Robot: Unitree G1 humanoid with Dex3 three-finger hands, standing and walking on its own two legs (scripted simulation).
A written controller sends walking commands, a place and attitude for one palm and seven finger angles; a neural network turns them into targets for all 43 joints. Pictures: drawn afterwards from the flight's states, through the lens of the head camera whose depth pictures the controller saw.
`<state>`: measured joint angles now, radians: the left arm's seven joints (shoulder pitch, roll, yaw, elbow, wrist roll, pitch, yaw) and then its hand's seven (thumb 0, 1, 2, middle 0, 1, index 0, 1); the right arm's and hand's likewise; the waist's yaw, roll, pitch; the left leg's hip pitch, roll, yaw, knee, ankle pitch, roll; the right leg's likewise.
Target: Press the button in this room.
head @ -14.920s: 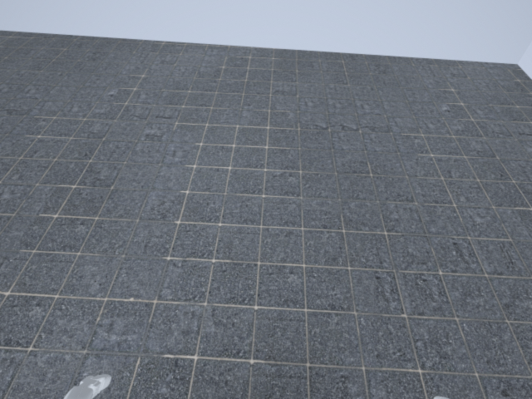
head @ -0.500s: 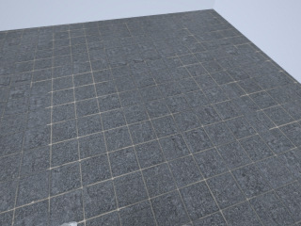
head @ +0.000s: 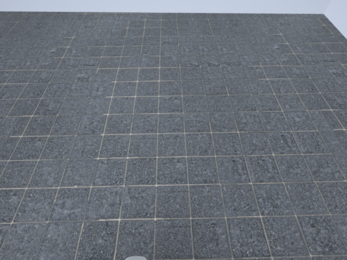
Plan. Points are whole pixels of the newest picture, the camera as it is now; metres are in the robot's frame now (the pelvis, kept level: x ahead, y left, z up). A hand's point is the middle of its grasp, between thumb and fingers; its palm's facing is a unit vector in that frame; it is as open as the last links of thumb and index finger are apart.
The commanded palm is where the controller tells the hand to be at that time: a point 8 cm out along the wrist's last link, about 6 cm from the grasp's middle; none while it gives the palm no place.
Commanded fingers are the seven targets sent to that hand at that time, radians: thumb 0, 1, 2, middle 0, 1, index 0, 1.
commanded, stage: turn or walk to find it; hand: left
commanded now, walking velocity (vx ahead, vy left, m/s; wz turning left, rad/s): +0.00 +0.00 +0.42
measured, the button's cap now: out of the picture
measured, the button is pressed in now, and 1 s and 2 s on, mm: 0 0 0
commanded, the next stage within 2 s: stand and wait in 0.82 s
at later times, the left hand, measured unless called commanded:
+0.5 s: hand out of the picture +0.03 +0.21 -0.15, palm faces +0.20 -0.94 -0.29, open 7.4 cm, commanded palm none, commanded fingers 0.00 0.90 0.90 -0.20 -0.30 -0.20 -0.30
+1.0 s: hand out of the picture -0.14 +0.18 -0.18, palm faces +0.43 -0.88 -0.22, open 7.4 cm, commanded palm none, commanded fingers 0.00 0.90 0.90 -0.20 -0.30 -0.20 -0.30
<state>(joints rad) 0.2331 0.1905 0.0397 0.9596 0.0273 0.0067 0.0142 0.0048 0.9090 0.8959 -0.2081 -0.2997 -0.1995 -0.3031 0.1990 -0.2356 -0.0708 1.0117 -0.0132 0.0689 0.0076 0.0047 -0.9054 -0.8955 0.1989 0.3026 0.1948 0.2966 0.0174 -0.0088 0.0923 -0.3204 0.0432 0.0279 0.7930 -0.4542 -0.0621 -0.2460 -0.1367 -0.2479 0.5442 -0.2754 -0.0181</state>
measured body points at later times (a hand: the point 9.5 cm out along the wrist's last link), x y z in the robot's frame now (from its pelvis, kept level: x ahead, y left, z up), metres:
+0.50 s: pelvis -0.03 -0.01 -0.01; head +0.00 -0.04 +0.44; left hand +0.02 +0.26 -0.13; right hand +0.08 -0.24 -0.17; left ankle -0.02 +0.14 -0.73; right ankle +0.00 -0.11 -0.74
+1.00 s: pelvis -0.08 -0.01 -0.01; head -0.06 +0.02 +0.44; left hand -0.17 +0.23 -0.17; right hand +0.10 -0.21 -0.15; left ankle -0.14 +0.10 -0.74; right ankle +0.00 -0.11 -0.73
